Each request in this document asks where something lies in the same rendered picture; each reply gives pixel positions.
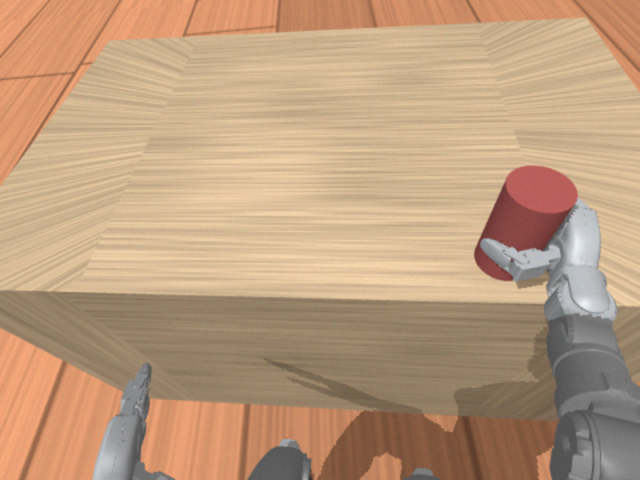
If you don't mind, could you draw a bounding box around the right robot arm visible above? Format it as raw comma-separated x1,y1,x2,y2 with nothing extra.
544,265,640,480

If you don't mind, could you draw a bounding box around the can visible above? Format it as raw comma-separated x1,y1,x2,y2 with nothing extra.
474,165,578,281

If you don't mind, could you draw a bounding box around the left robot hand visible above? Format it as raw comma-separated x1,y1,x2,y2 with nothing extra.
92,363,175,480

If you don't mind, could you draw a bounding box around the right robot hand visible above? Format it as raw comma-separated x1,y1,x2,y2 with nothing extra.
480,198,601,282

